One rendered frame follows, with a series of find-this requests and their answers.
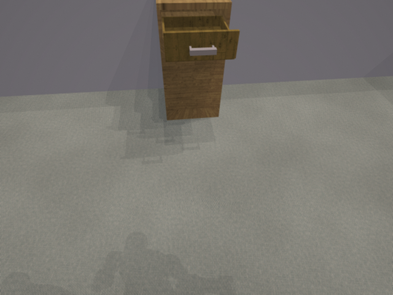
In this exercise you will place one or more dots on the cabinet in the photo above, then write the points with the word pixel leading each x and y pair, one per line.
pixel 192 88

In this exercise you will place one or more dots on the handle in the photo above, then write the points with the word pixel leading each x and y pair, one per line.
pixel 203 51

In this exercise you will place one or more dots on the drawer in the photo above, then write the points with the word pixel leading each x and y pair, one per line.
pixel 198 31

